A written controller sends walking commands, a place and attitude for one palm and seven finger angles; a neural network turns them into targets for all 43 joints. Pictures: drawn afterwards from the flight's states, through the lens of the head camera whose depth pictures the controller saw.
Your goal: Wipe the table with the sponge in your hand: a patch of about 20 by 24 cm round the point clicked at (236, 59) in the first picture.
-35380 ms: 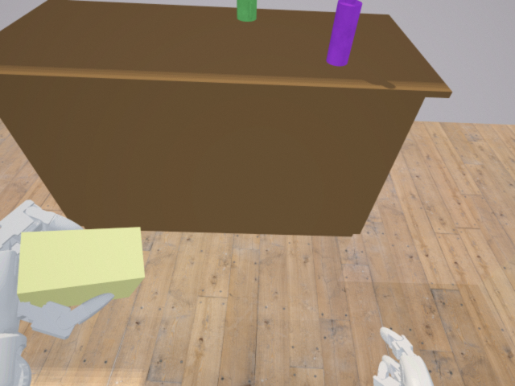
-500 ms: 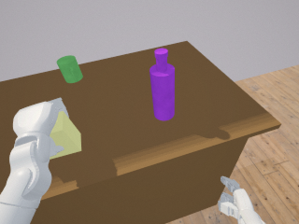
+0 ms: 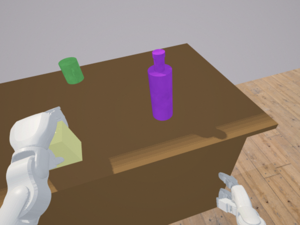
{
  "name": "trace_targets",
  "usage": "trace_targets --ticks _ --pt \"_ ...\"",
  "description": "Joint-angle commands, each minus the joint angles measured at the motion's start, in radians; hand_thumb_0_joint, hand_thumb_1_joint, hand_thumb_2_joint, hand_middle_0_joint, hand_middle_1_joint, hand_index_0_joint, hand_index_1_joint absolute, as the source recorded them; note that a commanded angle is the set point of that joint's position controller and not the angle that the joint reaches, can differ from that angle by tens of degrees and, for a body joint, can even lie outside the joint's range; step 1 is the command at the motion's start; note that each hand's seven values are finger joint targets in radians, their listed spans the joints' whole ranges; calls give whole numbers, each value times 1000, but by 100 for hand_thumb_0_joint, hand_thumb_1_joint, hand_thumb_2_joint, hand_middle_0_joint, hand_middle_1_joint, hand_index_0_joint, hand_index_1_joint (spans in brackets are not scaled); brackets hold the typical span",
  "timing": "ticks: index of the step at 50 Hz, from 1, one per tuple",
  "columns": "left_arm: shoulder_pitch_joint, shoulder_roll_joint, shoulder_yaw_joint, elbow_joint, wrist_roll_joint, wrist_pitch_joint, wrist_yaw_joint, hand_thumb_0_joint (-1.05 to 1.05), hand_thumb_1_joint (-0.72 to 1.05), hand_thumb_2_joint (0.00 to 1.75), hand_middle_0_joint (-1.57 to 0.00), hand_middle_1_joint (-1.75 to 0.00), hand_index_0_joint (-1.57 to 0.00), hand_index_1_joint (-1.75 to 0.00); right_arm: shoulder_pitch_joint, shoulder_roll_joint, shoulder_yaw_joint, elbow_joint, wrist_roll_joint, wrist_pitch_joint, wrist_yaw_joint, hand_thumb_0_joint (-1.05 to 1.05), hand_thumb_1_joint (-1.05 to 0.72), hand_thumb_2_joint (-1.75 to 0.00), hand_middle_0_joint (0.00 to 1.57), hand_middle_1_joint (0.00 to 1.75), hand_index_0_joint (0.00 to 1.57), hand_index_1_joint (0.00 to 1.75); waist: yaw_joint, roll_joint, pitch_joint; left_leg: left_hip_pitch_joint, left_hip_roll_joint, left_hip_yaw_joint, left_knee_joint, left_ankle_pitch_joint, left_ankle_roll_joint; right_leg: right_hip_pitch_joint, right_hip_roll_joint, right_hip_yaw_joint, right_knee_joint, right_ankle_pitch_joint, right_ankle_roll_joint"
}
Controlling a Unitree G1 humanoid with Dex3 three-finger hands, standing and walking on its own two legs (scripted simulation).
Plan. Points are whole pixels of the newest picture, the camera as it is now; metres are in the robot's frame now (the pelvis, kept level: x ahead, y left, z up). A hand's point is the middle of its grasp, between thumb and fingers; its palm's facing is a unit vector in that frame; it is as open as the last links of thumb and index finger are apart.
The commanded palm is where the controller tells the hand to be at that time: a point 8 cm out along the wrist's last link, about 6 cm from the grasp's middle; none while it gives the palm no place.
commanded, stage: slide across to the third lane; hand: left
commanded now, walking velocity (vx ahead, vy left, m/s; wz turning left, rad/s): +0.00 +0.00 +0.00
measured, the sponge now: (56, 150) +0.25 +0.29 +0.11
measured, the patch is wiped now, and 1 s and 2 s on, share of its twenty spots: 0.75 0.85 0.95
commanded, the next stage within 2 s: wipe forward along the third lane in 0.62 s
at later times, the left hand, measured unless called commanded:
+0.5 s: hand (72, 141) +0.25 +0.22 +0.16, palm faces +0.15 -0.08 -0.99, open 10.2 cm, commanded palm +0.21 +0.20 +0.21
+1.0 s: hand (86, 134) +0.27 +0.20 +0.15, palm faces +0.11 -0.08 -0.99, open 10.2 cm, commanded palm +0.25 +0.19 +0.20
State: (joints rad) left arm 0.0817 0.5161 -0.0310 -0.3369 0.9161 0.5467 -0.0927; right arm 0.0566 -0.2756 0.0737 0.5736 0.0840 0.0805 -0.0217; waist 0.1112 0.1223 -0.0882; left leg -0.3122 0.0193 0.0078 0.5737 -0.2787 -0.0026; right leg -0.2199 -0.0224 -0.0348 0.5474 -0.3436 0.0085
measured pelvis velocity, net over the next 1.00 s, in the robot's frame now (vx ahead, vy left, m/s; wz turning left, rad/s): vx -0.03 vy -0.03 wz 0.02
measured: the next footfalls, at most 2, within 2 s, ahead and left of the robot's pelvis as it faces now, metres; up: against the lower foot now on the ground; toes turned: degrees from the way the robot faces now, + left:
none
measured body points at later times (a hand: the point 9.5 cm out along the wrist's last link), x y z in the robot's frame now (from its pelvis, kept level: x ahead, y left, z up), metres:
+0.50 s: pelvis -0.02 -0.02 +0.00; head -0.04 -0.08 +0.45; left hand +0.24 +0.22 +0.21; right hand +0.25 -0.18 -0.07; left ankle +0.01 +0.12 -0.73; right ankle -0.04 -0.13 -0.73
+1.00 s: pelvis -0.03 -0.03 +0.00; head -0.06 -0.09 +0.45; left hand +0.26 +0.20 +0.21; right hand +0.23 -0.21 -0.07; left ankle +0.01 +0.12 -0.73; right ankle -0.04 -0.13 -0.73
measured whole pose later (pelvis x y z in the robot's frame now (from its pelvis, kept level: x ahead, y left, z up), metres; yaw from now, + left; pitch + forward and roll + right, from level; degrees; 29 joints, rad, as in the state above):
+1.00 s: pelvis -0.03 -0.03 +0.00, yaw +1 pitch -3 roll +1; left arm -0.29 0.40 -0.27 0.02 0.94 0.57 -0.10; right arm 0.01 -0.27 0.07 0.69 0.08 0.00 -0.06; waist 0.14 0.13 -0.07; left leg -0.25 0.03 -0.02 0.49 -0.20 -0.04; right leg -0.19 0.00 -0.06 0.55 -0.32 -0.04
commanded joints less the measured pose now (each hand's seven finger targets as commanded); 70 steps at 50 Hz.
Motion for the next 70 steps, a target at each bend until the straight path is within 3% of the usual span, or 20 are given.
trace_targets --ticks 1,7,14,18,21,23,26,35,36,37,41,44,46,47,51,52,56,57,66,70 --pt "-27 99 13 -62 -51 1 -38 0 10 130 -120 -160 -120 -160 -244 -74 -40 -188 -2 -69 -15 0 -90 -90 20 30 20 30 14 -156 -59 98 -30 -11 -54 222 33 -35 53 -19 -75 274 -47" --pt "-169 55 -58 -85 -48 -21 -26 0 10 130 -120 -160 -120 -160 -227 -64 -35 -185 -5 -109 -30 0 -90 -90 20 30 20 30 15 -136 -112 127 -44 -9 -54 240 38 -26 42 -26 -73 272 -46" --pt "-268 6 -128 -65 -45 -44 -24 0 10 130 -120 -160 -120 -160 -234 -57 -37 -154 -10 -144 -30 0 -90 -90 20 30 20 30 7 -155 -87 154 -41 -14 -68 227 37 -49 41 -26 -95 255 -46" --pt "-355 19 -134 -76 -25 -49 -10 0 10 130 -120 -160 -120 -160 -253 -46 -31 -142 -11 -163 -25 0 -90 -90 20 30 20 30 15 -151 -116 172 -44 -11 -75 236 32 -37 38 -23 -91 241 -52" --pt "-392 54 -91 -75 -17 -37 3 0 10 130 -120 -160 -120 -160 -287 -46 -34 -137 -10 -157 -25 0 -90 -90 20 30 20 30 22 -143 -123 187 -45 -10 -81 233 27 -20 45 -6 -97 246 -61" --pt "-397 -14 -150 -31 -19 -35 10 0 10 130 -120 -160 -120 -160 -271 -39 -27 -119 -12 -154 -17 0 -90 -90 20 30 20 30 20 -164 -108 180 -44 -3 -92 233 22 -30 41 -28 -104 228 -56" --pt "-414 8 -127 -51 -14 -30 24 0 10 130 -120 -160 -120 -160 -312 -40 -31 -124 -9 -151 -15 0 -90 -90 20 30 20 30 30 -133 -117 190 -44 -8 -100 215 21 -15 48 -11 -106 215 -67" --pt "-524 -49 -199 32 -9 -17 41 0 10 130 -120 -160 -120 -160 -302 -39 -32 -92 -9 -145 -15 0 -90 -90 20 30 20 30 17 -155 -108 196 -51 12 -111 181 22 -24 38 -10 -133 178 -57" --pt "-505 -11 -156 26 -4 -11 42 0 10 130 -120 -160 -120 -160 -320 -42 -35 -103 -5 -147 -17 0 -90 -90 20 30 20 30 22 -133 -108 197 -46 8 -112 169 19 -20 43 4 -131 163 -64" --pt "-561 -48 -201 51 1 -9 42 0 10 130 -120 -160 -120 -160 -311 -36 -25 -96 -5 -148 -17 0 -90 -90 20 30 20 30 14 -144 -113 186 -54 16 -112 175 17 -24 37 -12 -126 161 -61" --pt "-584 -11 -165 126 13 1 45 0 10 130 -120 -160 -120 -160 -311 -46 -33 -85 -3 -136 -25 0 -90 -90 20 30 20 30 12 -124 -77 180 -50 15 -123 136 17 -38 41 3 -137 132 -64" --pt "-613 -6 -165 216 19 8 42 0 10 130 -120 -160 -120 -160 -292 -52 -31 -67 -6 -132 -35 0 -90 -90 20 30 20 30 7 -176 -69 162 -51 23 -122 128 18 -42 35 1 -152 117 -55" --pt "-657 36 -134 253 36 11 40 0 10 130 -120 -160 -120 -160 -293 -59 -33 -66 -4 -132 -44 0 -90 -90 20 30 20 30 3 -158 -60 158 -53 21 -126 99 16 -53 36 14 -152 82 -59" --pt "-690 -9 -183 254 41 8 35 0 10 130 -120 -160 -120 -160 -291 -53 -28 -72 -4 -137 -46 0 -90 -90 20 30 20 30 2 -156 -82 159 -60 27 -122 110 19 -48 33 3 -145 90 -57" --pt "-689 47 -138 359 64 15 19 0 10 130 -120 -160 -120 -160 -271 -69 -36 -55 -6 -129 -55 0 -90 -90 20 30 20 30 0 -169 -67 148 -58 26 -118 100 19 -55 34 18 -150 86 -57" --pt "-712 23 -166 394 64 19 11 0 10 130 -120 -160 -120 -160 -269 -66 -31 -57 -5 -130 -59 0 -90 -90 20 30 20 30 -3 -189 -58 135 -60 32 -115 100 21 -58 31 12 -151 81 -52" --pt "-778 104 -119 532 79 11 -7 0 10 130 -120 -160 -120 -160 -229 -86 -41 -35 -5 -126 -76 0 -90 -90 20 30 20 30 -20 -200 -24 118 -58 32 -110 59 19 -94 28 30 -173 2 -48" --pt "-799 60 -160 536 78 3 -14 0 10 130 -120 -160 -120 -160 -224 -80 -38 -44 -3 -129 -76 0 -90 -90 20 30 20 30 -21 -195 -46 115 -63 35 -107 70 21 -83 25 19 -164 21 -47" --pt "-738 110 -96 656 86 -75 -37 0 10 130 -120 -160 -120 -160 -135 -101 -62 -49 -7 -103 -72 0 -90 -90 20 30 20 30 -28 -180 -71 85 -61 28 -87 109 26 -57 29 23 -144 136 -46" --pt "-742 89 -109 682 74 -98 -34 0 10 130 -120 -160 -120 -160 -112 -104 -68 -49 -6 -90 -70 0 -90 -90 20 30 20 30 -40 -228 -42 67 -61 36 -71 118 33 -71 27 27 -150 175 -37"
